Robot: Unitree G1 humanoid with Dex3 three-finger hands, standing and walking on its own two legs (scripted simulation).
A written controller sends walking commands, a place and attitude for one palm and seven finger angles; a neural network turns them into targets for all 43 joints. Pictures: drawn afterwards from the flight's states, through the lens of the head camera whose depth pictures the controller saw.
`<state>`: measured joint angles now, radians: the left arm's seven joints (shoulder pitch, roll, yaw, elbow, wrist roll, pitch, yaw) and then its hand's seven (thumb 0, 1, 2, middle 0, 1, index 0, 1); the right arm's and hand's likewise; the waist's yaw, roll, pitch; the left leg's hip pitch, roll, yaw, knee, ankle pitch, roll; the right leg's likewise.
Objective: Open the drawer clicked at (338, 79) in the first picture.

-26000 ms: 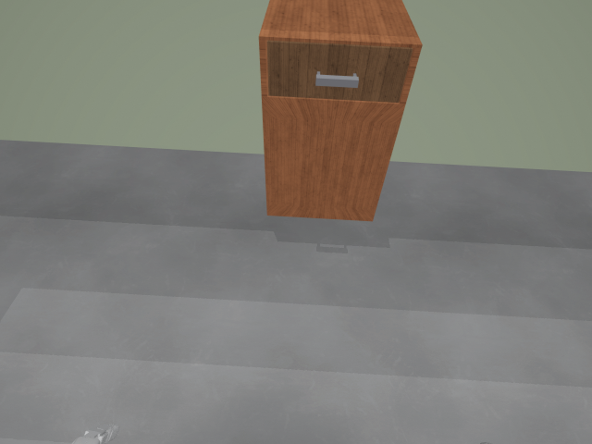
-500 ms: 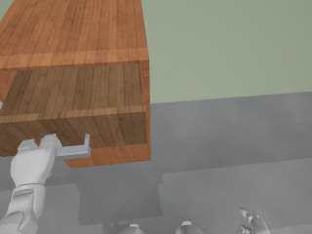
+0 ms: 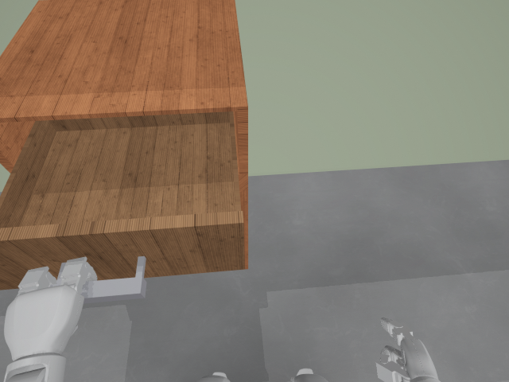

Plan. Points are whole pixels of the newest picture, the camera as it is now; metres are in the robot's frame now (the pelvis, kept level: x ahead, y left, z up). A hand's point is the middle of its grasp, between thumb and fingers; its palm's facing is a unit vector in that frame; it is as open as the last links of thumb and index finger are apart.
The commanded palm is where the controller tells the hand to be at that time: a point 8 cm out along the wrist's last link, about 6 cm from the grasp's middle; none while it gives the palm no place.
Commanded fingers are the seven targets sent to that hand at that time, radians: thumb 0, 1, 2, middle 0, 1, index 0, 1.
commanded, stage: pull the drawer open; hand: left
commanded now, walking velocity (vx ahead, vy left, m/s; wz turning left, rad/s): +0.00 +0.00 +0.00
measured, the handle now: (101, 278) +0.26 +0.27 -0.01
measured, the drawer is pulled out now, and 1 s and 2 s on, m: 0.23 0.30 0.30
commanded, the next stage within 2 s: open the thumb to release the handle in 0.98 s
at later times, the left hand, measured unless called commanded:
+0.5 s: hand (57, 357) +0.15 +0.30 -0.03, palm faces -0.06 -0.04 -1.00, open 6.0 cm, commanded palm +0.12 +0.29 +0.02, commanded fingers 0.00 0.90 0.90 -0.40 -1.35 -0.40 -1.35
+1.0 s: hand (54, 374) +0.13 +0.29 -0.03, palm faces -0.03 -0.01 -1.00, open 6.0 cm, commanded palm +0.11 +0.28 +0.02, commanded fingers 0.00 0.90 0.90 -0.40 -1.35 -0.40 -1.35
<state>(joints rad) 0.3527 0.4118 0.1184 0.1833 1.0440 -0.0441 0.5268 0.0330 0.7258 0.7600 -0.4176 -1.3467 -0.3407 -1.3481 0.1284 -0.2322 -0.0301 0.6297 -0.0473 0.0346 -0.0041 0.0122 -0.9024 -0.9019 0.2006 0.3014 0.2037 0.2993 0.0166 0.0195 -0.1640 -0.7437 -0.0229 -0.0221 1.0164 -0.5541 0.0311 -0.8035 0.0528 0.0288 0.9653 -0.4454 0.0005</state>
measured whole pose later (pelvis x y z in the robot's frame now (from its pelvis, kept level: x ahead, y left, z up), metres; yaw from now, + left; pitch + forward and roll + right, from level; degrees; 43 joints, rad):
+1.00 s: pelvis -0.02 -0.01 -0.01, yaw +1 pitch +15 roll -1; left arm 0.54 0.39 0.10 0.05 1.04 -0.04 0.57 0.03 0.71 0.76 -0.42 -1.35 -0.35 -1.35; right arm 0.10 -0.22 -0.02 0.61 -0.06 0.02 -0.01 0.01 -0.90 -0.90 0.20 0.30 0.20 0.30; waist 0.05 0.02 -0.17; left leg -0.79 -0.03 -0.03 1.09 -0.57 0.02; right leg -0.85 0.04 0.02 1.05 -0.47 -0.01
